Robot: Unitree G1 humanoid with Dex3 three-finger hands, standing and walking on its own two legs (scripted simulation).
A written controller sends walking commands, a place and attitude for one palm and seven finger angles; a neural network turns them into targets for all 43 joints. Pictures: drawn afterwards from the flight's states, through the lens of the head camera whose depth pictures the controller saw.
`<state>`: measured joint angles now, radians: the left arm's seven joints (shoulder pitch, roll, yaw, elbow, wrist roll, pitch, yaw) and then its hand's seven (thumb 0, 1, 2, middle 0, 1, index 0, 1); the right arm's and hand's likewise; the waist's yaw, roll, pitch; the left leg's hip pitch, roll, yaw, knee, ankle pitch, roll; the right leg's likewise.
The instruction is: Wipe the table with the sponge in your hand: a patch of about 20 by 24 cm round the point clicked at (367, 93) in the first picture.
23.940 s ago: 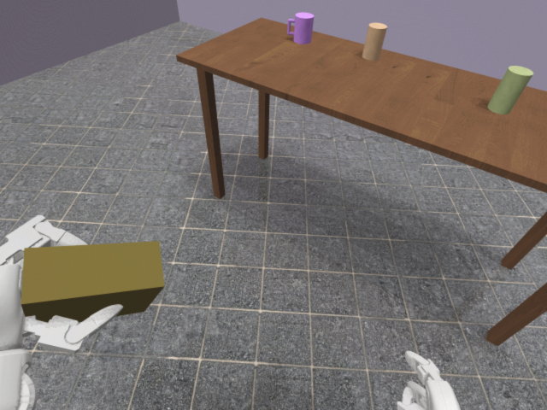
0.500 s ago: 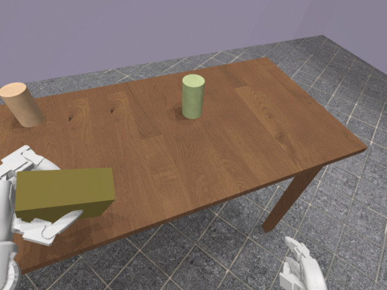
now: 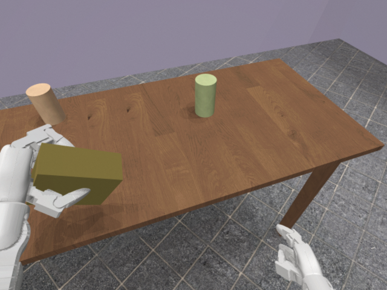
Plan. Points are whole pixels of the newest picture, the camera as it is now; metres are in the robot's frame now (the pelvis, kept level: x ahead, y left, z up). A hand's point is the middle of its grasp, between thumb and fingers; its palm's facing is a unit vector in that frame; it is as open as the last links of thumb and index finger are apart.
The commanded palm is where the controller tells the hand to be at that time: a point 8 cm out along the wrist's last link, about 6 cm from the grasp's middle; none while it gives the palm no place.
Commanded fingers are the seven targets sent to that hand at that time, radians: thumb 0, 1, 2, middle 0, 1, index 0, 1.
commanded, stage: turn the palm down, sponge in hand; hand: left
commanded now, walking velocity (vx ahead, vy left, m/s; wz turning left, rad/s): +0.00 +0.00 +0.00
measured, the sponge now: (87, 179) +0.27 +0.22 +0.13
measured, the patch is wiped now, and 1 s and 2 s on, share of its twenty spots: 0.00 0.00 0.00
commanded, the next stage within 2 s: move the sponge above the wiping area in 1.96 s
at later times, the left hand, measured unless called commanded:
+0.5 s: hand (67, 190) +0.22 +0.22 +0.16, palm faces +0.30 -0.54 -0.79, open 9.3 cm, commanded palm +0.18 +0.25 +0.20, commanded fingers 0.00 0.10 1.30 -1.20 -1.60 -1.20 -1.60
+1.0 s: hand (54, 188) +0.23 +0.24 +0.16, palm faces +0.24 -0.29 -0.93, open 9.3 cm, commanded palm +0.19 +0.24 +0.22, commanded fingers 0.00 0.10 1.30 -1.20 -1.60 -1.20 -1.60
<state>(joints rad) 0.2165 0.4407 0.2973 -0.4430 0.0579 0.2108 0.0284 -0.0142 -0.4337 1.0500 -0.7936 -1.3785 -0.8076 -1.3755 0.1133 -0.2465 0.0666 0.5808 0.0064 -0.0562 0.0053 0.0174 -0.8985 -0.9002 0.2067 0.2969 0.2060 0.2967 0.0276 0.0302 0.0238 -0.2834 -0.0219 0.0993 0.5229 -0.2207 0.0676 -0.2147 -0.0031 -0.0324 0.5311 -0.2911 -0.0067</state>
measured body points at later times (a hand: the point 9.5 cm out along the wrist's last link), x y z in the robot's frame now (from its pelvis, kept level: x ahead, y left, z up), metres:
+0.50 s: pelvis -0.01 -0.06 -0.01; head -0.02 -0.09 +0.44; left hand +0.20 +0.25 +0.20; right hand +0.21 -0.27 -0.09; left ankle +0.04 +0.07 -0.73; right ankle +0.00 -0.12 -0.73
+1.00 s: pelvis +0.01 -0.05 -0.01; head -0.01 -0.09 +0.44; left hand +0.21 +0.25 +0.21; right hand +0.24 -0.26 -0.08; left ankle +0.04 +0.07 -0.73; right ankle +0.00 -0.12 -0.73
